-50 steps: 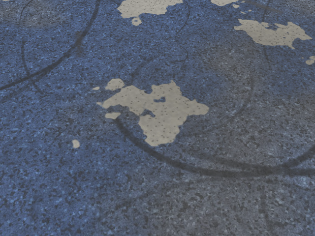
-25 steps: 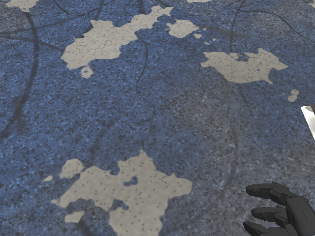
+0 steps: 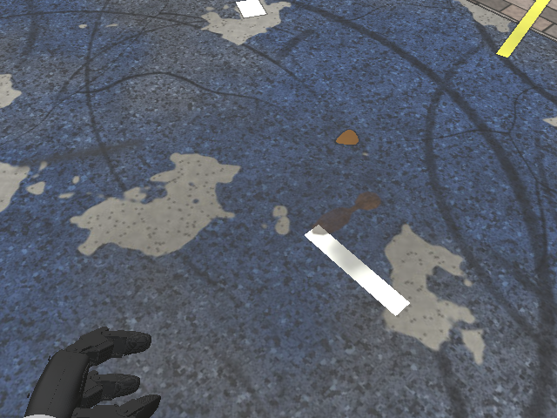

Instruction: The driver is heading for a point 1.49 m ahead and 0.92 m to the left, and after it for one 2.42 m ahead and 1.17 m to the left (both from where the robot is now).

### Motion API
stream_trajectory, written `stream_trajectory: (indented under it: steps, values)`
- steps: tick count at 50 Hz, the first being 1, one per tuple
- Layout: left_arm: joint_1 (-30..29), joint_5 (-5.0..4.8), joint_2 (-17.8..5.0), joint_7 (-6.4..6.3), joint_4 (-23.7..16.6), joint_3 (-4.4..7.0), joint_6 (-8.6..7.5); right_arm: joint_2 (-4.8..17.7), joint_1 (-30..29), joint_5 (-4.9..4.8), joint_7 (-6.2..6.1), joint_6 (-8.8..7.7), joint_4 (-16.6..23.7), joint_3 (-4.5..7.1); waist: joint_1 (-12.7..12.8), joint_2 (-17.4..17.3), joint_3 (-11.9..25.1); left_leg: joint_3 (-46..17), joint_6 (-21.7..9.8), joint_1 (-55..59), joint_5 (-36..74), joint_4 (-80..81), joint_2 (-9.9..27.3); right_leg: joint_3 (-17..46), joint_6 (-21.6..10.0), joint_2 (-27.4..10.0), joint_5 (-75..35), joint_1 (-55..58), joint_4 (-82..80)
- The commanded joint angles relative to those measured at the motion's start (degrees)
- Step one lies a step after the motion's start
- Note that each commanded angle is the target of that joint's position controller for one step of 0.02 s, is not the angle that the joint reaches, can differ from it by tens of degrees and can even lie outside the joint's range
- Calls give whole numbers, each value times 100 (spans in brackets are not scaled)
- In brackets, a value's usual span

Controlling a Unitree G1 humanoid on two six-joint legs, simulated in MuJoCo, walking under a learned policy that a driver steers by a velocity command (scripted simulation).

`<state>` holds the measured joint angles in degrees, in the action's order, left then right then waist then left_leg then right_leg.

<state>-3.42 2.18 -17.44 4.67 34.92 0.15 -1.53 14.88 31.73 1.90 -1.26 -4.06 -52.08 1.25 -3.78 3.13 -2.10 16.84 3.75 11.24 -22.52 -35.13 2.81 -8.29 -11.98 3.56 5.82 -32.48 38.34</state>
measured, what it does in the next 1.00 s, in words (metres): walks ahead, turning left: left foot, then right foot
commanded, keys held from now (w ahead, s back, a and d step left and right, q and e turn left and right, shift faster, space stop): q+shift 1.00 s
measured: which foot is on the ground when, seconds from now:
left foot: down 0.00-0.00, up 0.02-0.40, down 0.42-0.94, up 0.96-1.00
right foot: down 0.00-0.42, up 0.44-0.92, down 0.94-1.00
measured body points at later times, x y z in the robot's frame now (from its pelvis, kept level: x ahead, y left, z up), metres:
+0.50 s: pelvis +0.30 +0.06 +0.01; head +0.35 +0.07 +0.46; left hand +0.44 +0.35 -0.09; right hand +0.47 -0.20 -0.09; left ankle +0.42 +0.13 -0.70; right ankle +0.18 -0.06 -0.60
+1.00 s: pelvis +0.43 +0.02 +0.04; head +0.46 +0.03 +0.48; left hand +0.38 +0.35 -0.05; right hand +0.75 -0.10 -0.04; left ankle +0.40 +0.12 -0.67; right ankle +0.54 -0.05 -0.70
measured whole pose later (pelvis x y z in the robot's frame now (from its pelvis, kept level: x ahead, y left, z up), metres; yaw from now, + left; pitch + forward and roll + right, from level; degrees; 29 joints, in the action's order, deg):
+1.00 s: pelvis +0.43 +0.02 +0.04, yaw +39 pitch +1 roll -1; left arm 6.1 1.1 -17.5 -1.1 42.5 5.2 -1.4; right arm 20.2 8.6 -1.5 -1.2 3.7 -30.2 5.7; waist -1.0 -3.1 -3.2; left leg -17.3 -0.1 -25.6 -25.1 -47.2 -12.7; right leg 6.4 0.2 3.9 8.8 -18.1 26.9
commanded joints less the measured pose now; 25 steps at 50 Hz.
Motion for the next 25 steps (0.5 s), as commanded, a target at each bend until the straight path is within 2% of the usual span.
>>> stream_trajectory:
  steps: [1,2,3,4,5,6,7,8,9,10,11,13,14,15,17,19,20,21,22,23,24,25]
  values:
    - [2420,128,-1555,-350,651,555,26,538,-255,-2,3,-78,953,107,739,996,1225,-675,-267,-4703,-1275,-5754,-91,2954,-646,-1768,-4429,5594,157]
    - [2712,-16,-1441,-414,432,612,63,855,-292,-265,-39,-69,1177,106,1073,288,2715,-1831,-293,-5296,-707,-6294,-96,4137,-1404,-2568,-4414,6289,-584]
    - [2448,-79,-1219,-482,433,569,31,983,-745,-291,-78,-63,1158,103,971,-371,1987,-1828,-278,-5382,-91,-6021,65,3858,-1228,-2428,-3902,5292,-1179]
    - [2020,-92,-888,-516,516,461,-23,891,-794,-251,-56,-41,1091,84,592,-639,989,-1804,-291,-5153,63,-5427,198,3261,-998,-2276,-3674,3995,-1518]
    - [1443,-315,-558,-372,289,373,-238,1116,-844,-572,-140,-130,996,241,498,-1142,897,-2219,-210,-4913,-227,-5353,356,3185,-990,-2221,-2616,3224,-1885]
    - [1220,-283,-493,-313,372,345,-386,1142,-761,-632,-160,-72,850,294,264,-1198,573,-2372,-200,-4464,-42,-4864,485,2675,-733,-2102,-2863,2461,-2008]
    - [1098,-220,-444,-288,495,337,-455,876,-560,-606,-146,32,800,286,13,-802,442,-2441,-143,-4185,101,-4397,573,2233,-552,-1964,-2821,1964,-2176]
    - [968,-207,-302,-283,591,315,-496,733,-567,-565,-131,94,736,283,-45,-576,217,-2417,-115,-3992,142,-3874,607,1755,-372,-1750,-2907,1525,-2305]
    - [899,-153,-224,-312,646,300,-531,640,-775,-484,-122,94,777,291,-14,-416,43,-2258,-114,-3934,427,-3379,475,1238,-164,-1480,-3355,1256,-2408]
    - [858,-105,-241,-377,691,302,-543,491,-1017,-393,-90,66,889,264,7,-239,-42,-2045,-103,-3962,892,-2923,351,818,17,-1248,-3747,1180,-2463]
    - [731,-109,-249,-476,685,308,-520,389,-1182,-338,-37,20,974,244,12,-145,-21,-1836,-107,-3943,1483,-2342,274,416,205,-1009,-3791,1229,-2442]
    - [840,-148,-318,-666,691,326,-432,264,-1515,-305,102,-46,1052,208,258,-132,194,-1459,-115,-3884,2744,-1163,90,-54,473,-775,-3483,1709,-2260]
    - [1029,-185,-381,-745,726,338,-368,208,-1727,-305,177,-52,1137,192,426,-133,305,-1340,-118,-3972,3162,-701,0,-110,545,-831,-3487,2117,-2129]
    - [1167,-211,-440,-804,762,350,-292,205,-1851,-306,253,-39,1224,193,514,-95,386,-1253,-129,-4026,3299,-387,-69,-136,599,-927,-3505,2459,-1976]
    - [1210,-223,-527,-881,756,386,-121,363,-1783,-285,396,3,1349,263,472,84,518,-1077,-252,-3937,3021,-144,-235,-166,674,-1149,-3910,2883,-1474]
    - [960,-243,-619,-934,605,439,41,657,-1232,-236,487,68,1348,400,126,285,708,-959,-529,-3482,2222,-231,-476,-169,735,-1357,-4744,2963,-629]
    - [736,-270,-627,-933,495,455,88,875,-704,-237,465,102,1282,501,-192,282,862,-1052,-742,-2952,1966,-99,-557,-148,778,-1362,-4748,2782,95]
    - [457,-309,-543,-881,382,427,101,1127,86,-223,395,105,1138,624,-703,-118,1056,-1370,-1007,-1955,2526,616,-546,-130,909,-1091,-3620,2256,1444]
    - [801,-83,80,-726,309,277,73,1465,-213,-230,275,79,1174,666,-142,-1732,786,-2663,-1379,-1254,5535,528,217,-94,1215,-117,1886,987,3028]
    - [1715,-98,164,-596,202,226,29,1780,-759,75,238,-8,1631,653,488,-2269,1732,-5879,-2916,-90,5498,951,1471,1085,1592,844,3437,-610,5052]
    - [1760,-188,-473,-496,274,297,-50,1659,-1303,59,254,27,2008,686,264,-1299,2321,-6258,-2925,-96,3675,1542,1612,1939,1446,434,2888,-699,5214]
    - [1159,-254,-689,-487,146,365,-54,1329,-1647,-100,222,80,2144,606,249,-577,1598,-5704,-2600,-795,2563,1687,1331,1878,1345,257,2425,-798,4839]
Velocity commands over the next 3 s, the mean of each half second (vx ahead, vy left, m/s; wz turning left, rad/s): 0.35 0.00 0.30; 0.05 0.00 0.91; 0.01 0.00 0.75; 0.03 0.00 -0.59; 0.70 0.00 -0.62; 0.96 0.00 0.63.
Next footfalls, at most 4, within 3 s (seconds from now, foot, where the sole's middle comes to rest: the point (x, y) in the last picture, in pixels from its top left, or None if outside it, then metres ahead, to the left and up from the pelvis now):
0.42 left None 0.46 0.14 -0.74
0.94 right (279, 370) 0.57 -0.02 -0.74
1.40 left None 0.34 0.13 -0.74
1.92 right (279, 388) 0.53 -0.02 -0.73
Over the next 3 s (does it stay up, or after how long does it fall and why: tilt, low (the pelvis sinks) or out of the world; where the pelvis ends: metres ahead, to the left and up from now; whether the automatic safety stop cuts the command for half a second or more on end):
stays up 1.03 0.37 0.04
